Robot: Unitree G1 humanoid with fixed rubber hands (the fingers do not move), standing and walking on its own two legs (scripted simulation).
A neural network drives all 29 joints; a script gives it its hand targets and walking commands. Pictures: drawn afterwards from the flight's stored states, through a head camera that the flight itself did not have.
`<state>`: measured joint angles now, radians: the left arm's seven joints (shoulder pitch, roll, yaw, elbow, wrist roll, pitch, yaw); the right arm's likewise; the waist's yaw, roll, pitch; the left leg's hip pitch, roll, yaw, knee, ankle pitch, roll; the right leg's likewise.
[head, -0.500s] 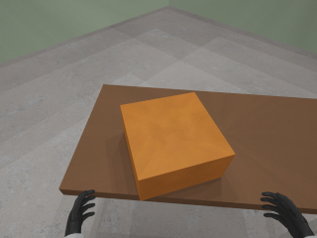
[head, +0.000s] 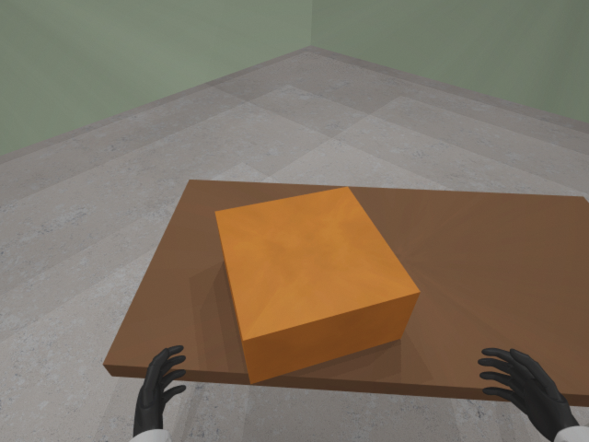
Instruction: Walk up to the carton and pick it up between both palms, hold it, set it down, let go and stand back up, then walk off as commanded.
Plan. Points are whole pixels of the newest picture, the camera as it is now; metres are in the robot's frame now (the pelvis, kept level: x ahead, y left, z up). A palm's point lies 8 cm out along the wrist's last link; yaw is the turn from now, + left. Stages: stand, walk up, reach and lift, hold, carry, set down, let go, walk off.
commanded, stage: reach and lift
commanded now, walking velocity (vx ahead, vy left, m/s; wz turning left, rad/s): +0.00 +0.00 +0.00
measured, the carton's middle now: (305, 273) +0.45 -0.03 -0.06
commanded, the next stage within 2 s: none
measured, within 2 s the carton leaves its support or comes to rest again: neither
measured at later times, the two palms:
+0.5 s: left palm (143, 394) +0.21 +0.19 -0.01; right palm (518, 345) +0.26 -0.32 +0.01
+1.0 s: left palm (137, 360) +0.25 +0.21 +0.01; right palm (485, 283) +0.33 -0.29 +0.05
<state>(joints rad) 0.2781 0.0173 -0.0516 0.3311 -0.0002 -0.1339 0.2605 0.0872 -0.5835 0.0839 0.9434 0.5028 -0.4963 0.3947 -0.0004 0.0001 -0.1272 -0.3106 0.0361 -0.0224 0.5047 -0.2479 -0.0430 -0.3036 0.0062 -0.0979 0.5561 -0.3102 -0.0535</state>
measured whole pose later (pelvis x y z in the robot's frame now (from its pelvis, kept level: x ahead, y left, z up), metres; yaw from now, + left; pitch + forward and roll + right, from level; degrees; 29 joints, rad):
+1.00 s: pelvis +0.02 +0.01 +0.00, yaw +0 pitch +5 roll +1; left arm 0.11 0.02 0.02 0.22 0.00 0.08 0.26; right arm -0.30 -0.61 0.11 0.94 0.55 -0.30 0.38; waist 0.06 0.00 -0.11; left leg -0.31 0.04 -0.02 0.50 -0.28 -0.05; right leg -0.29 0.01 -0.10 0.53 -0.32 -0.05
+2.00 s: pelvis +0.01 +0.01 +0.00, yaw -1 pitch +14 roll +0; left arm -0.32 0.02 0.10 0.22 -0.03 0.31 0.25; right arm -0.81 -0.62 0.11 1.00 0.51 -0.06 0.32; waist 0.12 0.01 -0.10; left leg -0.51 0.05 -0.02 0.50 -0.23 -0.05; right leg -0.48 0.02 -0.10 0.49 -0.25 -0.05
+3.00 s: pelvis +0.00 +0.01 -0.03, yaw -1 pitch +33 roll -1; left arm -0.38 0.02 0.11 0.60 -0.07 -0.24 0.19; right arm -0.98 -0.64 0.16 1.34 0.48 -0.43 0.28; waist 0.17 0.01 -0.22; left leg -0.98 0.06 -0.02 0.63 -0.23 -0.05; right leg -0.96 0.02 -0.10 0.62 -0.25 -0.05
